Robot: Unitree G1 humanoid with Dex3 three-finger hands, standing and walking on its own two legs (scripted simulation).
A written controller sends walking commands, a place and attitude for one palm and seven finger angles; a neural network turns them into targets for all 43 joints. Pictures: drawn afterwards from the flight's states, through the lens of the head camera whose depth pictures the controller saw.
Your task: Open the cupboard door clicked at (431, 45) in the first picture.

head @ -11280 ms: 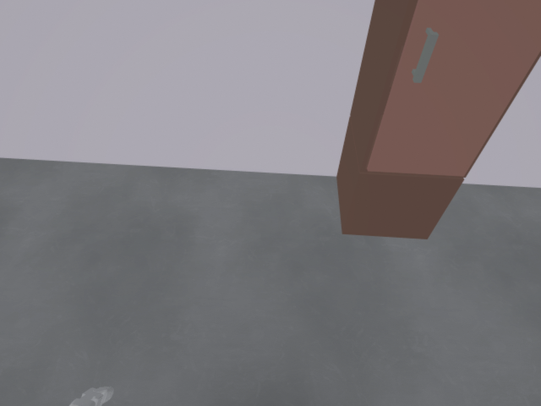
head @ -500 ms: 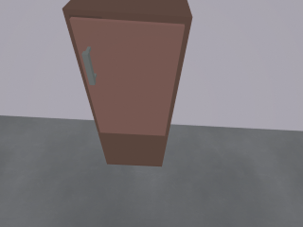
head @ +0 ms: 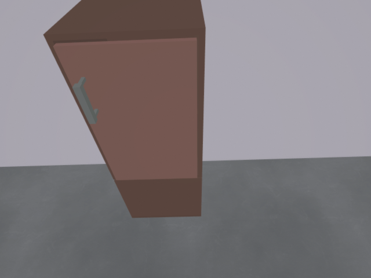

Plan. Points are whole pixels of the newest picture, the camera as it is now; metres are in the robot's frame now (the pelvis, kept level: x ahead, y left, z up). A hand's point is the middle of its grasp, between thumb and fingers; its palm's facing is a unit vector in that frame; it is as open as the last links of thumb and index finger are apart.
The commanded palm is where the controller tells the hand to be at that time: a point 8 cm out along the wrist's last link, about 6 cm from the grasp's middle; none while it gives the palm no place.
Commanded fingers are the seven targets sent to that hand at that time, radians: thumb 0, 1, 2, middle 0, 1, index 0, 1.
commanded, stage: look again from close up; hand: left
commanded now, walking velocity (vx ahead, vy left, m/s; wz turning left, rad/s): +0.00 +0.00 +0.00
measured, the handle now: (87, 100) +0.55 +0.30 +0.10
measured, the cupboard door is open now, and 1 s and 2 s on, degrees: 0 0 0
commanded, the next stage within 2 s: shuffle to correct the standing spot in 0.06 s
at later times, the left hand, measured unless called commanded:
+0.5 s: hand out of the picture -0.04 +0.18 -0.17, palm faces +0.13 -0.97 -0.21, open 7.4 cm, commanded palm none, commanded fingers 0.00 0.90 0.90 -0.20 -0.30 -0.20 -0.30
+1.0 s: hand out of the picture +0.02 +0.23 -0.16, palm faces +0.01 -0.97 -0.25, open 7.3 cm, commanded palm none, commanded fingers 0.00 0.90 0.90 -0.20 -0.30 -0.20 -0.30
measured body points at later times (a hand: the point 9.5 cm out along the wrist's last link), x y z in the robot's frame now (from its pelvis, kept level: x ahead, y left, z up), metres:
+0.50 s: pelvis -0.01 +0.01 +0.01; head +0.00 +0.01 +0.46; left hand -0.05 +0.24 -0.15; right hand +0.02 -0.21 -0.15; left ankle +0.00 +0.15 -0.71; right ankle -0.03 -0.08 -0.73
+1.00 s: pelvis -0.01 +0.04 +0.00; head +0.00 +0.02 +0.45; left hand +0.02 +0.28 -0.14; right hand -0.03 -0.16 -0.17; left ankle +0.02 +0.16 -0.73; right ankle -0.02 -0.03 -0.74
